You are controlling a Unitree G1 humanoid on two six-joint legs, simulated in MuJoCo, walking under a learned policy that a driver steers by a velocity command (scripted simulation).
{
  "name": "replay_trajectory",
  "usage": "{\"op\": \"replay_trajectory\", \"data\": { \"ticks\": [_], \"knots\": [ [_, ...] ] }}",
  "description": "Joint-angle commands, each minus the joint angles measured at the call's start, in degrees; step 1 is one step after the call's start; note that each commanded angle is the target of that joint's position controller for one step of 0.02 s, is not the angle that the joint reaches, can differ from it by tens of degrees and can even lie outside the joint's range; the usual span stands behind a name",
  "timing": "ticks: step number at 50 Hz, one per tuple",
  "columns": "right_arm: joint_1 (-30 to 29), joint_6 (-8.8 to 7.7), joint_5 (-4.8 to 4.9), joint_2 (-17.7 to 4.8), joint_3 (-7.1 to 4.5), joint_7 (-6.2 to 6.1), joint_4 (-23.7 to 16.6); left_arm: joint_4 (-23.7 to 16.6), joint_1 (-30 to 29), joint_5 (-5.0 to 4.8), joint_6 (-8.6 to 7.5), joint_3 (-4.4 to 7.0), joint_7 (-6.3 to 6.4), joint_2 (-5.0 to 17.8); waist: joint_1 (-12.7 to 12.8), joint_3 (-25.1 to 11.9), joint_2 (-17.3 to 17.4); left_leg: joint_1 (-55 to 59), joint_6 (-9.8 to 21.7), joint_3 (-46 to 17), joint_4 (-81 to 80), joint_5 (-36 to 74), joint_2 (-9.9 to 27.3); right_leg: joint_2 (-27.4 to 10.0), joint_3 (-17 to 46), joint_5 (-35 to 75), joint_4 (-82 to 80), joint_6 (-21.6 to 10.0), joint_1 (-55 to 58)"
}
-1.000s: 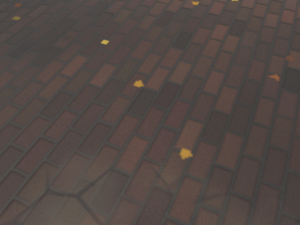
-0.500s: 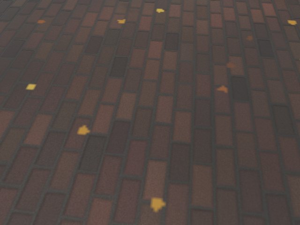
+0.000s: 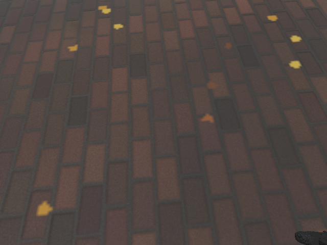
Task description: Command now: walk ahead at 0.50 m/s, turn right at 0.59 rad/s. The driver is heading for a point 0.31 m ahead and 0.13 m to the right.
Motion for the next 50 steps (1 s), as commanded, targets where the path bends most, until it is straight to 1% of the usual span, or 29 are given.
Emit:
{"op": "replay_trajectory", "data": {
  "ticks": [1, 4, 6, 7, 8, 9, 10, 11, 12, 13, 14, 15, 17, 20, 22, 25, 28, 29, 30, 31, 32, 33, 34, 35, 36, 37, 40, 42, 50],
  "knots": [
    [-5.7, -0.71, 0.63, -2.5, -0.16, 0.5, -4.8, -3.4, 0.4, -0.25, -0.5, 2.74, 0.66, 10.4, 0.7, -1.4, -6.1, 8.6, -0.5, 3.4, -9.2, 9.8, -4.4, -11.1, 9.0, 8.5, -5.9, -6.7, -6.7],
    [-7.3, -1.29, 1.09, -4.5, -0.64, 1.11, -6.1, -2.5, 2.4, -0.6, -0.06, 2.59, 0.8, 9.6, 1.0, -1.6, -6.8, 8.7, 0.7, 1.4, -13.5, 7.6, -5.0, -13.1, 13.5, 5.9, -1.5, -6.0, -1.4],
    [-6.1, -1.94, 1.16, -5.9, -1.13, 1.49, -6.1, -2.5, 2.3, -0.39, 0.34, 2.67, 1.17, 9.7, -0.1, -1.9, -8.1, 10.2, 2.0, 0.9, -14.9, 2.7, -5.2, -14.5, 16.8, 7.1, 2.1, -5.4, 1.9],
    [-3.7, -2.27, 1.18, -6.5, -1.47, 1.49, -5.6, -2.8, 1.7, -0.28, 0.58, 2.69, 1.26, 9.7, -1.5, -2.5, -9.2, 13.0, 3.0, 1.4, -15.6, 0.3, -5.4, -14.5, 17.8, 9.0, 4.2, -5.0, 2.4],
    [1.4, -2.59, 0.92, -7.6, -2.18, 1.25, -4.2, -3.2, 0.8, -0.18, 0.71, 2.3, 1.22, 8.7, -4.3, -4.8, -9.3, 20.2, 4.5, 2.5, -17.7, 0.6, -5.7, -12.5, 17.2, 12.5, 8.6, -3.7, 1.7],
    [9.1, -2.91, -0.1, -9.8, -3.03, 0.9, -3.1, -4.3, 0.0, 0.27, 0.56, 1.22, 0.93, 6.0, -8.0, -11.4, -7.1, 33.6, 7.7, -2.0, -16.0, -0.1, -0.1, -9.4, 14.1, 11.5, 20.3, -1.7, -3.0],
    [17.5, -2.54, -1.08, -14.6, -4.24, 0.43, -2.3, -5.5, 5.5, -0.02, 0.17, 0.17, 0.9, 2.5, -8.0, -20.9, 4.7, 54.9, 14.9, -21.2, -16.7, -6.8, 13.1, -2.0, 6.6, -4.4, 39.7, 2.6, -19.5],
    [18.8, -1.78, -0.08, -13.9, -4.2, 1.0, -0.6, -6.2, 9.2, -1.13, -0.24, -0.18, 0.99, 3.9, -6.2, -22.8, 17.9, 59.7, 20.2, -41.1, -22.8, -14.1, 20.0, -1.3, 4.6, -23.8, 51.9, 4.4, -32.4],
    [15.0, -1.45, 0.55, -8.2, -2.73, 0.96, -2.1, -5.1, 6.1, -1.25, -0.04, 1.09, 1.15, 9.4, -7.0, -14.7, 9.6, 53.0, 18.2, -34.9, -23.5, -12.6, 17.7, -4.4, 6.3, -20.6, 56.9, 5.3, -35.6],
    [11.7, -0.86, 0.13, -5.7, -1.89, 0.82, -2.9, -5.7, 1.1, -0.56, 0.36, 1.5, 1.29, 10.6, -7.1, -9.2, 4.2, 45.0, 16.3, -24.2, -22.5, -1.6, 15.2, -5.9, 4.4, -16.9, 57.4, 6.0, -34.2],
    [9.1, -0.5, -0.33, -4.4, -1.26, 1.02, -2.8, -6.3, -1.3, 0.22, 0.64, 1.63, 1.45, 10.0, -5.8, -5.9, 1.5, 37.6, 15.8, -16.8, -22.4, 11.5, 12.5, -7.0, 3.2, -15.2, 55.3, 6.6, -31.7],
    [7.8, -0.4, -0.5, -3.4, -0.79, 1.17, -2.4, -6.6, -1.8, 0.65, 1.04, 1.85, 1.48, 9.3, -4.2, -4.7, 1.8, 33.0, 15.3, -11.5, -22.5, 20.5, 10.6, -8.3, 2.8, -14.7, 52.0, 6.6, -29.2],
    [7.2, -0.59, -0.55, -3.4, -0.68, 1.44, -1.1, -6.7, -0.3, 0.26, 1.82, 1.05, 1.31, 5.6, -2.4, -4.7, 4.2, 28.1, 15.3, -5.3, -24.2, 28.5, 8.0, -8.7, 0.7, -13.6, 44.7, 7.0, -24.1],
    [6.0, -0.03, 0.1, -6.5, -1.48, 0.85, 0.3, -7.8, -2.2, 0.75, 2.26, -0.11, 1.14, 3.1, -1.9, -7.4, 4.7, 27.1, 16.5, -0.4, -25.5, 34.4, 8.0, -9.1, -1.5, -6.4, 32.5, 7.8, -19.6],
    [5.7, 0.8, 0.77, -7.5, -1.65, 0.49, 1.0, -8.0, -4.1, 0.85, 2.32, -0.51, 0.7, 3.0, -2.6, -8.9, 4.8, 26.4, 15.7, 2.4, -26.0, 32.4, 6.9, -8.7, -3.1, 0.5, 25.1, 7.7, -14.7],
    [7.7, 1.67, 1.32, -8.1, -1.56, 0.49, 2.7, -8.9, -8.1, 0.93, 2.5, -0.27, 0.23, 4.5, -4.1, -8.4, 4.4, 28.0, 14.7, 2.5, -24.9, 25.3, 7.1, -7.9, -3.9, 4.2, 18.2, 6.9, -11.9],
    [7.3, 2.32, 2.2, -7.8, -1.11, 0.49, 3.8, -8.8, -8.3, 1.43, 2.35, 0.24, 0.04, 5.2, -2.7, -7.1, 3.8, 27.1, 11.9, 1.8, -20.4, 14.6, 6.1, -6.5, -5.2, 9.7, 7.0, 4.2, -5.0],
    [9.5, 2.22, 1.84, -6.0, -0.45, 0.57, 4.7, -8.8, -8.0, 1.8, 2.32, 0.69, 0.35, 6.8, -2.7, -7.3, 2.0, 25.3, 9.3, 2.4, -17.9, 9.4, 4.0, -8.4, -2.8, 16.6, 3.1, 2.7, -0.2],
    [11.0, 1.82, -0.1, -3.4, 0.58, 0.7, 4.3, -9.5, -6.7, 2.46, 2.4, 1.25, 0.96, 10.1, -3.6, -11.0, -3.7, 21.6, 5.8, 5.5, -11.8, -1.1, 0.4, -16.3, 4.8, 35.6, 5.3, 0.1, 7.5],
    [17.4, 1.83, -0.9, -0.3, 1.67, 0.89, 5.3, -9.7, -8.5, 2.84, 3.03, 0.5, 1.37, 9.3, -7.2, -14.4, -12.3, 17.1, 2.5, 7.2, -7.8, -20.9, -2.7, -23.8, 12.0, 40.8, 7.1, -7.2, 11.8],
    [15.0, 2.64, -0.49, -1.6, 1.69, 0.52, 5.2, -9.4, -9.5, 2.37, 3.25, -0.56, 0.95, 4.8, -5.4, -14.5, -11.8, 18.0, 1.2, 5.4, -8.6, -23.1, -2.1, -22.8, 13.0, 31.0, 5.7, -8.9, 8.4],
    [12.8, 3.36, -0.13, -3.1, 1.46, 0.28, 4.7, -9.1, -11.4, 2.15, 3.27, -0.75, 0.47, 4.3, -5.7, -12.1, -10.6, 19.2, 1.0, 5.5, -10.9, -19.2, -2.0, -19.5, 10.9, 22.1, 4.9, -6.5, 5.0],
    [12.2, 4.14, -0.19, -3.5, 1.42, -0.11, 5.2, -9.1, -13.5, 2.13, 3.3, -0.58, 0.16, 4.9, -6.3, -10.7, -9.4, 21.5, 1.1, 5.9, -13.5, -14.5, -2.2, -16.6, 8.4, 14.5, 4.8, -3.7, 1.4],
    [12.5, 4.88, -0.58, -4.5, 1.31, -0.24, 5.5, -9.6, -15.8, 1.77, 3.23, -0.58, -0.08, 5.2, -6.7, -7.8, -8.9, 21.7, 1.3, 5.6, -15.8, -11.7, -2.0, -14.6, 6.0, 9.3, 4.8, -1.6, -1.7],
    [12.4, 5.25, -0.63, -6.0, 1.07, -0.27, 5.9, -9.5, -15.7, 1.72, 3.08, -0.41, -0.26, 5.7, -6.0, -5.2, -7.3, 21.9, 1.5, 5.8, -16.3, -11.1, -1.9, -12.6, 4.3, 7.3, 5.0, -0.1, -3.6],
    [12.0, 5.3, -0.4, -6.1, 1.04, -0.3, 6.1, -8.9, -14.6, 1.96, 2.88, -0.42, -0.37, 5.6, -5.5, -4.3, -5.7, 22.1, 1.8, 6.0, -16.2, -10.5, -2.0, -11.5, 3.5, 9.6, 6.0, 0.7, -3.4],
    [11.8, 4.88, -0.08, -5.5, 1.12, -0.58, 7.2, -7.3, -13.0, 1.58, 2.2, -0.27, -0.08, 5.3, -5.0, -6.8, -3.9, 23.6, 1.8, 5.5, -16.5, -5.5, -1.4, -11.3, 2.4, 23.3, 9.7, 0.3, 0.9],
    [11.5, 4.84, 0.15, -5.2, 1.16, -0.72, 7.9, -6.5, -12.9, 1.49, 2.24, -0.19, 0.09, 5.0, -4.8, -8.0, -3.1, 24.5, 1.6, 5.7, -16.4, -3.8, -1.4, -11.3, 2.0, 27.9, 10.7, -0.2, 2.5],
    [10.8, 6.19, 0.21, -4.7, 1.03, -1.39, 10.5, -2.5, -14.1, 1.35, 2.77, 0.2, 0.17, 4.6, -5.1, -5.7, -2.3, 26.2, 1.6, 6.2, -17.7, -6.3, -1.8, -10.2, 0.9, 21.0, 9.2, 0.2, 0.6]
  ]
}}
